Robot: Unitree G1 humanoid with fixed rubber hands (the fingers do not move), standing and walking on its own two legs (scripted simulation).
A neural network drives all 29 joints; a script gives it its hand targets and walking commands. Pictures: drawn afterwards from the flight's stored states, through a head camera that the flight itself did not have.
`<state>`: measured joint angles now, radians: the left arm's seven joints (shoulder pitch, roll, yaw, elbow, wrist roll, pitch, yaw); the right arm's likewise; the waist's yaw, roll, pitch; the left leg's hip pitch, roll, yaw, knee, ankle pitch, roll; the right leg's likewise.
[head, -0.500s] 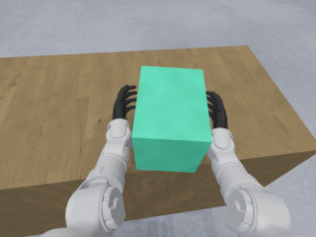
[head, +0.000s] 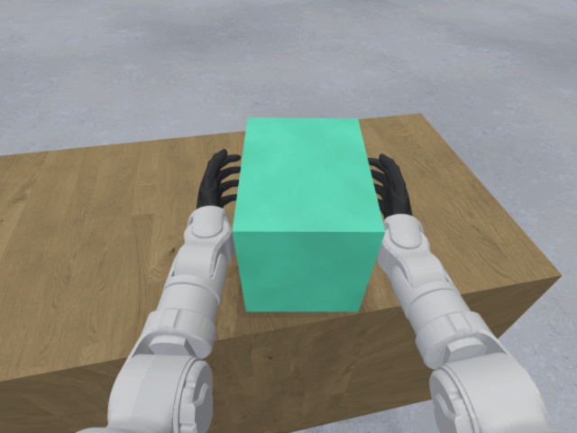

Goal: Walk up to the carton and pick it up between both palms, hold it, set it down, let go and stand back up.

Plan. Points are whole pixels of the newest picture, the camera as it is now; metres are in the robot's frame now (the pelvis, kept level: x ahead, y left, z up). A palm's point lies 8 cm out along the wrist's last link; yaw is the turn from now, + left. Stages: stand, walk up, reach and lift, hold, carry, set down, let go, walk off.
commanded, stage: reach and lift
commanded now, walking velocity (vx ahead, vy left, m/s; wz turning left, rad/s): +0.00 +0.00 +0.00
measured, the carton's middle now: (302, 214) +0.41 +0.01 +0.10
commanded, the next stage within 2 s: hold in 1.32 s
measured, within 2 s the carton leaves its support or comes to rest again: neither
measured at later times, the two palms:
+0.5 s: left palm (180, 206) +0.36 +0.17 +0.17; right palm (387, 212) +0.36 -0.09 +0.16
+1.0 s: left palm (184, 184) +0.37 +0.16 +0.19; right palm (394, 188) +0.37 -0.10 +0.19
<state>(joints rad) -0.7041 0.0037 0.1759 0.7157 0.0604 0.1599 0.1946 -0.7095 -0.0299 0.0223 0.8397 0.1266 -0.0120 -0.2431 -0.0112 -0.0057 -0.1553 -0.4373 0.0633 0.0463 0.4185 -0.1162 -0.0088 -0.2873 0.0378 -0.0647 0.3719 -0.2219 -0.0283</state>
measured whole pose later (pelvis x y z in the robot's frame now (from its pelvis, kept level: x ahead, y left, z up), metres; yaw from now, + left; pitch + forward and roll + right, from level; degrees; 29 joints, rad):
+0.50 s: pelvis -0.03 +0.00 +0.00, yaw +2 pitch -5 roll -2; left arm -0.72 -0.02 0.28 0.50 0.24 0.48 0.10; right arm -0.75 0.05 -0.08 0.80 0.11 0.16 -0.24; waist -0.04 -0.07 -0.01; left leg -0.21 0.04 0.01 0.37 -0.08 -0.01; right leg -0.05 0.03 -0.09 0.33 -0.20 -0.03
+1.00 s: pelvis -0.02 +0.02 +0.00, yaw +1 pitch -2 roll -2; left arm -0.77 -0.03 0.26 0.44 0.25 0.59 0.14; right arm -0.82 -0.01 -0.06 0.75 0.17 0.28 -0.22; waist -0.06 -0.04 -0.05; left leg -0.26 0.03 0.02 0.39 -0.10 0.01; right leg -0.10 0.02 -0.06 0.33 -0.20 -0.01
